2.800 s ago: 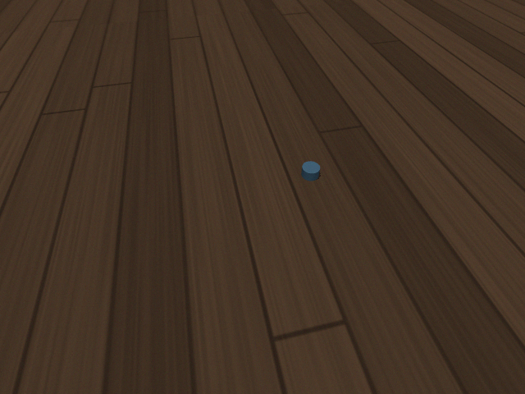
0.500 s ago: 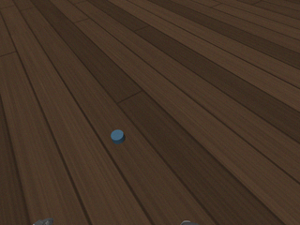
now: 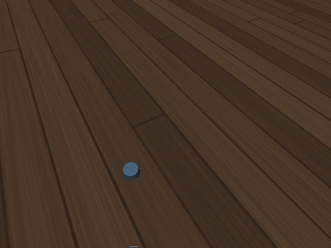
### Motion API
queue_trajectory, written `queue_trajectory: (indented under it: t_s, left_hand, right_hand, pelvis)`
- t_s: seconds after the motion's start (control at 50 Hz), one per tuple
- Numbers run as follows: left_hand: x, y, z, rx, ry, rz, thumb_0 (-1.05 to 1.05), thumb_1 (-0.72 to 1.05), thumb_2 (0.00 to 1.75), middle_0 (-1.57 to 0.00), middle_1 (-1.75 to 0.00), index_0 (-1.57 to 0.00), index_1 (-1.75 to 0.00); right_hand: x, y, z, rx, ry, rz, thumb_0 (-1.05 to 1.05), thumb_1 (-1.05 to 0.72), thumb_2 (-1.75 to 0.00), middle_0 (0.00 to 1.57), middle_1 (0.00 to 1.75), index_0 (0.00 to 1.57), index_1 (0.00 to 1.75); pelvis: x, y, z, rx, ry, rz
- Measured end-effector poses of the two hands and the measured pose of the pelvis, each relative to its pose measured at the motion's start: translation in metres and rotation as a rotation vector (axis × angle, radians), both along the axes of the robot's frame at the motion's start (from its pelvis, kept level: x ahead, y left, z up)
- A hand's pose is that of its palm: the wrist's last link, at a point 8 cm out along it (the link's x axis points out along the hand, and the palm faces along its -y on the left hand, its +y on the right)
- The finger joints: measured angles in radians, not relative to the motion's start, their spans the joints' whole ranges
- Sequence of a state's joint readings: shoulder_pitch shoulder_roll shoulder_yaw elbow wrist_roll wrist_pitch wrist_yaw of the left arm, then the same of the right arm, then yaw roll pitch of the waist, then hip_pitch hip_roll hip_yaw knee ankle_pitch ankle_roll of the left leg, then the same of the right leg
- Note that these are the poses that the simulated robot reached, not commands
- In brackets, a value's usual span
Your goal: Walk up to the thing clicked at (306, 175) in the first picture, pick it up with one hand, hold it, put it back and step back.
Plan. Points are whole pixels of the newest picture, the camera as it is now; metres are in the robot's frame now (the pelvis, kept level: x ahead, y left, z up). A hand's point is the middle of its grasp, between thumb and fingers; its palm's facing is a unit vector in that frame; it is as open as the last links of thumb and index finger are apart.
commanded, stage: walk up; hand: left
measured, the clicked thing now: (131, 171) +0.68 +0.24 -0.73
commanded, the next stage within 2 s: stand in 1.94 s
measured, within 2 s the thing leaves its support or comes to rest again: neither
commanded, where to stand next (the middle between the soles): +0.30 +0.00 m, yaw +0 degrees
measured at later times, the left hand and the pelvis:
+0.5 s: hand (83, 204) +0.25 +0.25 -0.11, palm faces -0.04 -0.91 -0.42, open 7.4 cm; pelvis +0.16 -0.02 +0.01, yaw +0 degrees
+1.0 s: hand (82, 206) +0.26 +0.27 -0.15, palm faces -0.01 -0.94 -0.33, open 7.4 cm; pelvis +0.20 +0.01 +0.01, yaw +1 degrees
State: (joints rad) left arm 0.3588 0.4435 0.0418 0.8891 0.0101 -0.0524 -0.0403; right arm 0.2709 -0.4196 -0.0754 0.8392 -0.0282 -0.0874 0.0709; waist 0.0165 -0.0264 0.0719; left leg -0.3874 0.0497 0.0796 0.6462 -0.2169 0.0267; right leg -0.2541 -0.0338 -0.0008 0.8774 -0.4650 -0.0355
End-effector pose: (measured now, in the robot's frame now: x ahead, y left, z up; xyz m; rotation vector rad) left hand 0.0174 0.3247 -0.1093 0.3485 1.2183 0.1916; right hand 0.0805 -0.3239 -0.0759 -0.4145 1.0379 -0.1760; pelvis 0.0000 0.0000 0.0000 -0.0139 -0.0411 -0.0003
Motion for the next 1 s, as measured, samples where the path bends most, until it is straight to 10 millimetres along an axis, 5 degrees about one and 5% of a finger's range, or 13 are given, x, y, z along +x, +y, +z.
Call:
queue_trajectory:
  t_s: [0.22,0.34,0.46,0.6,0.78,1.0]
  left_hand:
    - [0.106,0.004,0.018,-0.025,-0.035,-0.059,0.01,0.90,0.89,-0.20,-0.30,-0.20,-0.30]
    - [0.169,-0.010,0.029,0.006,-0.073,-0.085,0.01,0.90,0.89,-0.20,-0.30,-0.20,-0.30]
    - [0.220,-0.027,0.033,0.053,-0.161,-0.077,0.00,0.90,0.89,-0.20,-0.30,-0.21,-0.30]
    - [0.239,-0.031,0.036,0.051,-0.143,-0.069,0.00,0.90,0.89,-0.20,-0.30,-0.21,-0.30]
    - [0.255,-0.012,-0.003,-0.002,-0.080,-0.007,0.00,0.90,0.89,-0.20,-0.30,-0.21,-0.30]
    - [0.237,-0.014,-0.005,-0.037,0.021,0.043,0.00,0.90,0.89,-0.20,-0.30,-0.21,-0.30]
  right_hand:
    - [0.027,0.016,0.010,0.022,0.060,-0.060,0.00,-0.90,-0.90,0.20,0.30,0.20,0.30]
    - [0.045,0.002,-0.010,0.056,0.121,-0.097,0.01,-0.90,-0.90,0.20,0.30,0.20,0.30]
    - [0.088,-0.010,-0.037,0.074,0.168,-0.093,0.01,-0.91,-0.90,0.20,0.30,0.20,0.30]
    - [0.147,-0.002,-0.034,0.081,0.131,-0.053,0.01,-0.91,-0.90,0.20,0.30,0.20,0.30]
    - [0.184,0.018,-0.031,0.031,0.106,-0.064,0.00,-0.91,-0.90,0.20,0.30,0.20,0.30]
    - [0.230,0.040,-0.019,0.064,0.092,-0.019,0.01,-0.91,-0.90,0.20,0.30,0.20,0.30]
  pelvis:
    - [0.069,0.009,0.019,0.014,-0.008,-0.010]
    - [0.113,-0.003,0.014,0.024,-0.004,-0.009]
    - [0.150,-0.020,0.002,0.016,-0.013,-0.001]
    - [0.174,-0.015,0.009,0.014,-0.008,0.001]
    - [0.191,0.005,-0.004,0.006,-0.016,0.003]
    - [0.203,0.007,0.011,-0.010,-0.004,0.013]
